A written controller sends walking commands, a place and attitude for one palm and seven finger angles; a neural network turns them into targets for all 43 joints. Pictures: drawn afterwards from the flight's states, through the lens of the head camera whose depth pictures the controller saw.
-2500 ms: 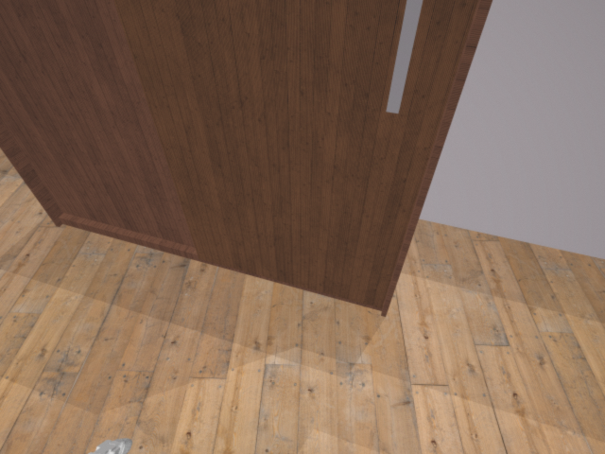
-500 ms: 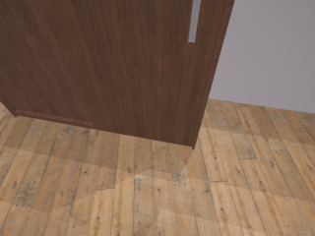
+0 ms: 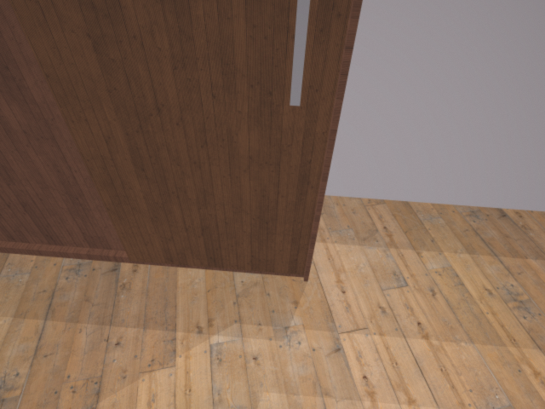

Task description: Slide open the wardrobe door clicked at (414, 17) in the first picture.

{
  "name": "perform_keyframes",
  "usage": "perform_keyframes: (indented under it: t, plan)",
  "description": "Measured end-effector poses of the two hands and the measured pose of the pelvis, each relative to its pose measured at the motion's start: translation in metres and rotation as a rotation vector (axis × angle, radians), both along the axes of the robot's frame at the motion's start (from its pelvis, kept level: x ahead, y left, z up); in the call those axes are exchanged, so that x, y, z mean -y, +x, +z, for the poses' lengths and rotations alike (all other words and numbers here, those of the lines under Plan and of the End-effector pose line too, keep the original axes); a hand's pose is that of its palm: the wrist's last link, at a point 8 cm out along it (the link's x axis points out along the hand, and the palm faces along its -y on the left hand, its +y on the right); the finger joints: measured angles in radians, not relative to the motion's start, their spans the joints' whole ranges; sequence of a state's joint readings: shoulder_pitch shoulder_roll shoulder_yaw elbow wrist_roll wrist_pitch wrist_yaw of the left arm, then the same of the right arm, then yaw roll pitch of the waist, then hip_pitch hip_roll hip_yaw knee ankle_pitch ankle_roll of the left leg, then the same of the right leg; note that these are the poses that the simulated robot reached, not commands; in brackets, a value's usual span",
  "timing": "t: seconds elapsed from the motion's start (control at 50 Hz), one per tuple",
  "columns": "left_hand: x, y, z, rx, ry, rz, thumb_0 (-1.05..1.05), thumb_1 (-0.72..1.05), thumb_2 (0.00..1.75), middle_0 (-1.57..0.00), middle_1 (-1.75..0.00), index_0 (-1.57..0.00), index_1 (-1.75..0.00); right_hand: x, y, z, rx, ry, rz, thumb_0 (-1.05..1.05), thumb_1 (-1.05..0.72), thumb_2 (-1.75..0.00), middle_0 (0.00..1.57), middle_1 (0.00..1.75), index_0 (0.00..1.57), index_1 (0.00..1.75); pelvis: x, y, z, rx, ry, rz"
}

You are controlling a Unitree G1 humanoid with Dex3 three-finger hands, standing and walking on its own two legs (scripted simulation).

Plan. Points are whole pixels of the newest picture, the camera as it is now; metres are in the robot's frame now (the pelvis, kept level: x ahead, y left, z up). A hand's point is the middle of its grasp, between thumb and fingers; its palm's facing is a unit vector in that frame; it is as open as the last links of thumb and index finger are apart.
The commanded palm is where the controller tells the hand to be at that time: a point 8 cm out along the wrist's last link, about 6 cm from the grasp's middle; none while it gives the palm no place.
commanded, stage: take the last steps up to it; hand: right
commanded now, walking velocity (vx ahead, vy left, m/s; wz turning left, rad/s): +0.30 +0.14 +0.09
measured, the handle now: (299, 44) +0.79 -0.01 +0.22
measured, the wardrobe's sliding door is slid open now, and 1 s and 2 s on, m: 0.00 0.00 0.00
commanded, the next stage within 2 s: come to a stop and stand still in 0.74 s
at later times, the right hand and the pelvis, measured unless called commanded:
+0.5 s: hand out of the picture +0.17 -0.21 -0.18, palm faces -0.05 +0.99 -0.14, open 7.4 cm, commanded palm none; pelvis +0.13 -0.02 +0.00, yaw +5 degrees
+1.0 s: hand (324, 322) +0.35 -0.10 -0.19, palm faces -0.01 +0.99 -0.17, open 7.2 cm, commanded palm none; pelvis +0.30 +0.07 -0.01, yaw +4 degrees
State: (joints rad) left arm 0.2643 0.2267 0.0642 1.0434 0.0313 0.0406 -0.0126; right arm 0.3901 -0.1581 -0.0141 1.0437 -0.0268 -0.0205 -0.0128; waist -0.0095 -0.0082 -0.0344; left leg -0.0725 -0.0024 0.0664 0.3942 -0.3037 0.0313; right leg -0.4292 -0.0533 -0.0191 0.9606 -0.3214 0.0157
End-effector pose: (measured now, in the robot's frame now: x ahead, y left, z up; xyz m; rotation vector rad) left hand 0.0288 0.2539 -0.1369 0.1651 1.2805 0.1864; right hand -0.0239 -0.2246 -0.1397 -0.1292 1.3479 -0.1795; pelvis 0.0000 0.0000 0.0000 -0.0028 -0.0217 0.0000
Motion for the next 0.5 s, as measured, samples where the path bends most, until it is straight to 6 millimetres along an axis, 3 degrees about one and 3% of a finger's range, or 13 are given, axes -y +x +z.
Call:
perform_keyframes:
  t: [0.16, 0.24, 0.3, 0.38, 0.5]
  plan:
    - [0.032, 0.053, 0.007, 0.028, 0.044, -0.05, 0.01, 0.91, 0.9, -0.19, -0.3, -0.2, -0.3, -0.005, -0.042, -0.023, -0.209, 0.12, -0.069, 0.01, -0.91, -0.9, 0.2, 0.3, 0.2, 0.3, 0.024, 0.031, -0.01, -0.029, 0.039, 0.0]
    - [0.054, 0.064, 0.011, 0.075, 0.05, -0.008, 0.01, 0.91, 0.9, -0.2, -0.3, -0.2, -0.3, 0.007, -0.03, -0.028, -0.289, 0.149, -0.018, 0.01, -0.91, -0.9, 0.2, 0.3, 0.2, 0.29, 0.034, 0.05, -0.011, -0.011, 0.029, 0.047]
    - [0.058, 0.051, 0.018, 0.046, 0.067, 0.054, 0.0, 0.93, 0.9, -0.2, -0.3, -0.2, -0.3, 0.022, 0.01, -0.026, -0.255, 0.136, 0.019, 0.01, -0.91, -0.9, 0.2, 0.3, 0.2, 0.29, 0.036, 0.067, -0.003, -0.002, 0.041, 0.056]
    - [0.061, 0.023, 0.02, -0.069, 0.056, 0.1, 0.0, 0.94, 0.9, -0.2, -0.3, -0.2, -0.3, 0.037, 0.083, -0.023, -0.124, 0.099, 0.042, 0.01, -0.91, -0.9, 0.2, 0.3, 0.2, 0.29, 0.033, 0.089, 0.003, 0.0, 0.044, 0.062]
    - [0.067, -0.006, 0.015, -0.235, -0.005, 0.184, 0.0, 0.92, 0.9, -0.2, -0.3, -0.2, -0.3, 0.032, 0.195, -0.016, 0.025, 0.056, 0.107, 0.01, -0.91, -0.9, 0.2, 0.3, 0.19, 0.29, 0.016, 0.126, 0.001, -0.009, 0.025, 0.082]
